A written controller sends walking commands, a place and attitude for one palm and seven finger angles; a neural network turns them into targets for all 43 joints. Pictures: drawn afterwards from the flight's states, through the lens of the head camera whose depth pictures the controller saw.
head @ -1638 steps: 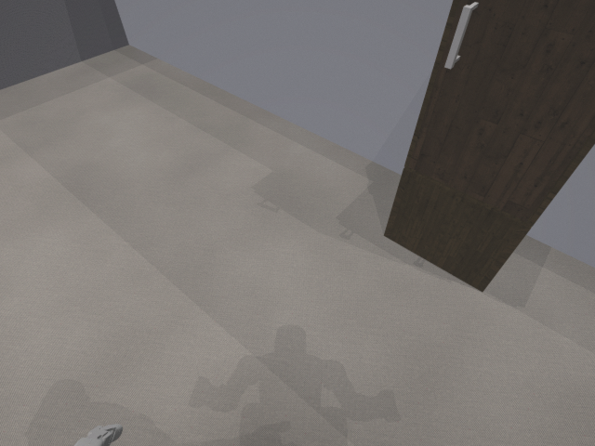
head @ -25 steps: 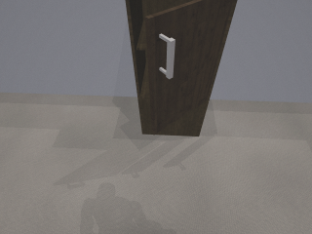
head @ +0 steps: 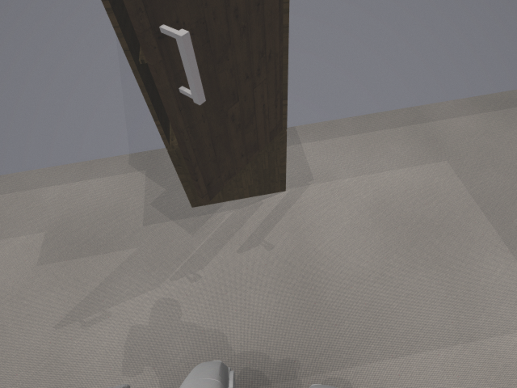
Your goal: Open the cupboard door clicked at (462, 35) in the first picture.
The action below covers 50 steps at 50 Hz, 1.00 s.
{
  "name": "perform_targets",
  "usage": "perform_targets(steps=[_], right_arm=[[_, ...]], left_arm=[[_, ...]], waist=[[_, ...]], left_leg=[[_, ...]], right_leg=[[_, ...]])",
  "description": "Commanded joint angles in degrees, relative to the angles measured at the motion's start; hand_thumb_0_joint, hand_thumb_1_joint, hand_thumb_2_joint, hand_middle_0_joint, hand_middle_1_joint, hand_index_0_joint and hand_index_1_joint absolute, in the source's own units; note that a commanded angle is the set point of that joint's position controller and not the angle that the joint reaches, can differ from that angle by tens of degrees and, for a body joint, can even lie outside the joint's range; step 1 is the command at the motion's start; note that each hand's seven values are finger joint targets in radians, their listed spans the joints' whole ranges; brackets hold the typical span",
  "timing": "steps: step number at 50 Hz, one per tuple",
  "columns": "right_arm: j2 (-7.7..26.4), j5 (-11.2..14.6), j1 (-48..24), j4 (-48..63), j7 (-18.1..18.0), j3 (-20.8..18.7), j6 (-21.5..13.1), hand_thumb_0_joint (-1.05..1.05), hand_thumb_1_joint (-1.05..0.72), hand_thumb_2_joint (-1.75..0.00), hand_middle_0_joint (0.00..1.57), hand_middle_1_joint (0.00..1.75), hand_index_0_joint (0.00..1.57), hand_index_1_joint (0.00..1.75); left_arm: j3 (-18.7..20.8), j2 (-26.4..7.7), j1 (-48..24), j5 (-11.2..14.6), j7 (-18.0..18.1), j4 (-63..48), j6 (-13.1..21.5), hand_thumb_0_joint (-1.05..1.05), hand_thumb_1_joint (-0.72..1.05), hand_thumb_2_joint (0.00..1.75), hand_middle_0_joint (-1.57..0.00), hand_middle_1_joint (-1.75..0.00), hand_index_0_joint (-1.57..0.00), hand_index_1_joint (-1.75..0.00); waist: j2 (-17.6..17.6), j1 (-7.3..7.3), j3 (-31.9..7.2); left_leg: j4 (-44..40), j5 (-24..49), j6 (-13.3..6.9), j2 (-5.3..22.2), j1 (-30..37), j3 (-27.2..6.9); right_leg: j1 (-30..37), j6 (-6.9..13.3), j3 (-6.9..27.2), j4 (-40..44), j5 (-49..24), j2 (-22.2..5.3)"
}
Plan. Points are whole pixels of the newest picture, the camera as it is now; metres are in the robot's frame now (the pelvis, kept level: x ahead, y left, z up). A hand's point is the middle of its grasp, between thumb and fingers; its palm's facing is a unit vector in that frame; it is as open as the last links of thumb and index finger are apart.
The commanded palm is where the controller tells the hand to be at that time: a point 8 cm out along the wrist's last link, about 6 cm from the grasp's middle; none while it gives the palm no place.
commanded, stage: walk to a spot facing it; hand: left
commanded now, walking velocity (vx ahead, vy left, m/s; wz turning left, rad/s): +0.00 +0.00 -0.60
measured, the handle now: (184, 66) +0.63 +0.19 +0.13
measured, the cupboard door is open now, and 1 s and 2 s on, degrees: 42 42 42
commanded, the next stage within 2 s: none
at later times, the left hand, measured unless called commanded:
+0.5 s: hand (157, 372) +0.15 +0.21 -0.16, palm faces -0.24 -0.95 -0.21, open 7.4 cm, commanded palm none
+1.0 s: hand (207, 339) +0.21 +0.13 -0.17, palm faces -0.58 -0.79 -0.19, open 7.4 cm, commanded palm none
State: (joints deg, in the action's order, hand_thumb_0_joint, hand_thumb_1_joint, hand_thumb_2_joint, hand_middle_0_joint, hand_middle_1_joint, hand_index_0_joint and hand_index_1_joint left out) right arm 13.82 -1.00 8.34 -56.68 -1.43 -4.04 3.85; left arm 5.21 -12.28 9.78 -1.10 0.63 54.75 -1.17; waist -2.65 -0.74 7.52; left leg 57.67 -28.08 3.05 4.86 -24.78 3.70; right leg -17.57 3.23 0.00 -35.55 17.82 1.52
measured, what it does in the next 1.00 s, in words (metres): steps on the spot, turning right: left foot, then right foot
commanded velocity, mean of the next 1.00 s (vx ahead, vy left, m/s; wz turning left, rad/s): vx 0.03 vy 0.00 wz -0.60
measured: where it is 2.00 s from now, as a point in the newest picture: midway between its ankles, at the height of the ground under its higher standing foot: (360, 385)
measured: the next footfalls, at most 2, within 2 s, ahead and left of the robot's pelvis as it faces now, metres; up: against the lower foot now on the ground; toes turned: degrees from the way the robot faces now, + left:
left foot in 0.32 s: +0.06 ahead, +0.15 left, +0.00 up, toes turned -13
right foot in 0.62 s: -0.01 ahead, -0.13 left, +0.00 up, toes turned -26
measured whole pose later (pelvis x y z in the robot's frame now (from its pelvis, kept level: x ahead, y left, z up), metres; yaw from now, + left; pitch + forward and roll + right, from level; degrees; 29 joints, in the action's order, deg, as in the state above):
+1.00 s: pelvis +0.02 +0.02 +0.00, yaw -38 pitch +1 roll -1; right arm 12.5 -1.7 10.0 -50.0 -1.5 -1.7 0.4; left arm 4.2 -13.9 9.2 -0.8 -0.9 52.2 -4.1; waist 2.2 0.1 6.1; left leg 35.5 -17.3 0.1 3.9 -18.7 3.5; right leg -24.9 -1.5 4.2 -49.7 27.7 2.7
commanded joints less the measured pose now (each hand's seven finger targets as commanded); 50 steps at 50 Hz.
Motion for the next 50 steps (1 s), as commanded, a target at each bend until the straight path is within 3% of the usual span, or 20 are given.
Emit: perform_targets(steps=[1, 9, 13, 14, 15, 16, 18, 21, 26, 29, 30, 31, 32, 35, 44, 45, 46, 47, 49, 50], right_arm=[[3.4, 0.1, -2.7, 6.7, 0.1, -0.8, -1.5, 0.00, -0.90, -0.90, 0.20, 0.30, 0.20, 0.30], [2.7, 0.9, -4.9, 8.9, -0.4, -0.4, -2.2, 0.00, -0.90, -0.90, 0.20, 0.30, 0.20, 0.30], [3.4, 1.2, 2.5, 7.1, -1.1, -0.4, -3.2, 0.00, -0.90, -0.90, 0.20, 0.30, 0.20, 0.30], [6.6, 0.8, 4.5, 6.7, -1.6, -0.9, -3.8, 0.00, -0.90, -0.90, 0.20, 0.30, 0.20, 0.30], [12.1, -0.3, 4.5, 7.5, -1.8, -1.9, -4.1, 0.00, -0.90, -0.90, 0.20, 0.30, 0.20, 0.30], [12.7, -0.7, 4.5, 8.2, -2.1, -1.8, -3.7, 0.00, -0.90, -0.90, 0.20, 0.30, 0.20, 0.30], [9.7, -1.3, 1.4, 9.7, -1.9, -0.9, -4.0, 0.00, -0.90, -0.90, 0.20, 0.30, 0.20, 0.30], [8.4, -1.2, 0.3, 10.2, -1.8, -0.5, -3.9, 0.00, -0.90, -0.90, 0.20, 0.30, 0.20, 0.30], [10.6, -1.1, 5.3, 8.7, -1.3, -1.4, -3.7, 0.00, -0.90, -0.90, 0.20, 0.30, 0.20, 0.30], [10.9, -0.5, 4.4, 9.0, -0.7, -1.8, -3.3, 0.00, -0.90, -0.90, 0.20, 0.30, 0.20, 0.30], [9.0, 0.2, 3.5, 10.0, -0.3, -1.6, -3.2, 0.00, -0.90, -0.90, 0.20, 0.30, 0.20, 0.30], [3.7, 0.7, -0.2, 13.3, 0.1, -0.3, -3.2, 0.00, -0.90, -0.90, 0.20, 0.30, 0.20, 0.30], [5.4, 0.7, -1.2, 13.6, -0.4, -0.2, -2.6, 0.00, -0.90, -0.90, 0.20, 0.30, 0.20, 0.30], [5.6, 0.6, -1.3, 11.2, -0.2, -0.4, -2.2, 0.00, -0.90, -0.90, 0.20, 0.30, 0.20, 0.30], [4.1, 0.8, 7.6, 7.9, -0.3, -0.2, -3.0, 0.00, -0.90, -0.90, 0.20, 0.30, 0.20, 0.30], [7.0, 0.5, 9.6, 7.3, -0.7, -0.7, -3.5, 0.00, -0.90, -0.90, 0.20, 0.30, 0.20, 0.30], [13.0, -0.6, 10.2, 7.9, -0.9, -1.8, -4.1, 0.00, -0.90, -0.90, 0.20, 0.30, 0.20, 0.30], [14.8, -1.0, 11.2, 8.7, -1.1, -2.0, -4.1, 0.00, -0.90, -0.90, 0.20, 0.30, 0.20, 0.30], [12.7, -1.6, 7.2, 10.2, -0.8, -1.4, -4.5, 0.00, -0.90, -0.90, 0.20, 0.30, 0.20, 0.30], [11.9, -1.6, 6.0, 10.0, -0.7, -1.1, -4.8, 0.00, -0.90, -0.90, 0.20, 0.30, 0.20, 0.30]], left_arm=[[1.9, -9.9, 2.8, -0.2, 1.2, -2.9, 0.6, 0.00, 0.90, 0.90, -0.20, -0.30, -0.20, -0.30], [2.3, -11.4, 5.3, -0.6, 0.9, -3.1, 0.1, 0.00, 0.90, 0.90, -0.20, -0.30, -0.20, -0.30], [2.1, -10.3, 0.5, 0.0, 0.7, -4.7, -0.5, 0.00, 0.90, 0.90, -0.20, -0.30, -0.20, -0.30], [1.6, -7.8, 0.4, 0.5, 0.4, -5.6, -0.5, 0.00, 0.90, 0.90, -0.20, -0.30, -0.20, -0.30], [0.9, -5.1, 1.4, 1.1, -0.5, -6.7, -0.6, 0.00, 0.90, 0.90, -0.20, -0.30, -0.20, -0.30], [1.1, -7.4, -1.4, 0.3, -0.8, -7.4, -0.6, 0.00, 0.90, 0.90, -0.20, -0.30, -0.20, -0.30], [1.5, -7.0, -0.6, -0.5, -1.7, -7.1, -0.9, 0.00, 0.90, 0.90, -0.20, -0.30, -0.20, -0.30], [1.1, -5.8, -1.7, -0.1, -2.8, -7.3, -1.4, 0.00, 0.90, 0.90, -0.20, -0.30, -0.20, -0.30], [0.1, -4.7, -2.9, 0.2, -3.2, -7.9, -0.7, 0.00, 0.90, 0.90, -0.20, -0.30, -0.20, -0.30], [0.6, -6.4, 1.8, 0.2, -3.0, -6.2, -0.1, 0.00, 0.90, 0.90, -0.20, -0.30, -0.20, -0.30], [1.4, -10.8, 6.1, -0.2, -2.3, -5.0, 0.5, 0.00, 0.90, 0.90, -0.20, -0.30, -0.20, -0.30], [3.0, -17.5, 9.6, -0.7, -1.1, -3.8, 1.0, 0.00, 0.90, 0.90, -0.20, -0.30, -0.20, -0.30], [3.3, -18.3, 11.8, 0.2, -0.2, -3.0, 1.0, 0.00, 0.90, 0.90, -0.20, -0.30, -0.20, -0.30], [2.0, -13.1, 2.4, -0.3, 0.6, -5.5, 0.1, 0.00, 0.90, 0.90, -0.20, -0.30, -0.20, -0.30], [1.2, -12.2, -3.1, -0.1, 0.0, -7.3, -0.6, 0.00, 0.90, 0.90, -0.20, -0.30, -0.20, -0.30], [0.7, -10.0, -3.3, 0.4, -0.3, -8.1, -0.8, 0.00, 0.90, 0.90, -0.20, -0.30, -0.20, -0.30], [0.0, -6.0, -1.4, 1.0, -0.9, -9.0, -1.1, 0.00, 0.90, 0.90, -0.20, -0.30, -0.20, -0.30], [0.0, -7.3, -2.7, 0.4, -1.2, -9.8, -0.9, 0.00, 0.90, 0.90, -0.20, -0.30, -0.20, -0.30], [0.9, -7.5, -5.0, -0.5, -2.7, -9.8, -0.7, 0.00, 0.90, 0.90, -0.20, -0.30, -0.20, -0.30], [1.0, -6.7, -5.6, -0.6, -3.3, -9.1, -0.7, 0.00, 0.90, 0.90, -0.20, -0.30, -0.20, -0.30]], waist=[[10.6, -0.32, -7.5], [11.9, -1.67, -10.0], [9.5, 2.66, -11.5], [1.5, 3.50, -12.3], [-15.7, 2.89, -11.8], [-12.1, 3.48, -9.1], [-4.7, 1.06, -7.9], [-10.2, 0.17, -6.7], [-10.6, 2.19, -10.9], [-7.5, -0.52, -11.0], [3.1, -2.62, -13.6], [22.8, -4.78, -13.1], [20.5, -6.15, -14.4], [17.0, -1.57, -9.3], [10.3, 3.98, -10.0], [3.9, 4.64, -10.4], [-13.7, 4.33, -10.4], [-14.9, 4.78, -10.8], [-5.6, 3.22, -7.2], [-8.8, 2.39, -5.7]], left_leg=[[6.4, 2.7, 0.6, -0.7, -7.2, -4.3], [-9.8, 1.3, -0.1, -4.2, -1.6, -3.9], [-30.8, 11.9, -1.0, -4.1, 15.2, -4.6], [-37.6, 13.1, -3.1, 2.9, 23.7, -11.3], [-42.8, 18.5, -9.1, 18.0, 27.4, -26.8], [-42.4, 25.4, -14.2, 23.2, 21.9, -28.1], [-41.0, 29.7, -15.0, 18.6, 15.8, -20.5], [-36.9, 38.7, -11.1, 12.3, 16.7, -7.8], [-31.7, 44.7, -9.1, 12.7, 21.1, -2.6], [-24.0, 38.3, -5.2, 11.0, 15.0, 0.2], [-14.3, 27.1, -2.0, 7.9, 6.6, 3.5], [0.0, -6.4, 1.2, -1.5, -8.9, 6.3], [7.2, -10.1, 0.4, -0.3, -10.3, -2.5], [8.7, -2.3, 0.9, 1.1, -10.0, -4.2], [-26.7, 12.6, 0.2, -4.1, 14.3, -0.9], [-33.9, 12.3, -1.4, 0.7, 20.4, -5.7], [-42.2, 8.5, -7.0, 15.8, 24.0, -23.9], [-44.9, 5.1, -12.3, 23.9, 21.0, -30.1], [-46.9, -1.3, -13.5, 20.4, 14.2, -25.4], [-46.0, 0.8, -12.0, 17.8, 14.2, -20.5]], right_leg=[[9.0, 8.2, 21.0, 15.1, -24.3, -14.4], [12.4, 8.3, 25.2, 13.6, -28.7, -12.1], [2.3, 3.3, 24.3, 8.9, -24.0, -8.2], [-6.5, 0.3, 19.8, 4.0, -13.4, -3.0], [-16.3, -3.6, 8.9, -8.3, 11.6, 4.0], [-16.0, -5.1, 4.5, -20.1, 18.1, 1.5], [-14.0, -6.1, 3.1, -28.2, 13.3, -0.2], [-13.7, -6.8, 0.8, -25.6, 9.6, -2.2], [-4.8, -5.5, -4.8, -7.6, 7.9, -1.0], [7.2, -3.9, -5.7, 7.6, -5.8, -0.3], [17.4, -1.2, 3.8, 12.8, -19.7, -7.4], [23.3, 5.8, 25.4, 15.0, -41.1, -22.7], [22.3, 10.4, 25.2, 13.8, -44.8, -25.4], [13.3, 9.0, 20.1, 13.3, -28.8, -16.6], [-1.9, 2.9, 19.1, 9.7, -15.7, -9.2], [-8.0, 0.1, 16.0, 5.3, -8.9, -5.3], [-17.2, -3.5, 7.5, -7.5, 10.1, 2.8], [-16.9, -4.7, 2.7, -19.9, 18.6, 0.9], [-17.1, -4.9, 2.7, -28.0, 12.7, -2.5], [-18.2, -5.2, 1.8, -27.7, 10.2, -3.6]])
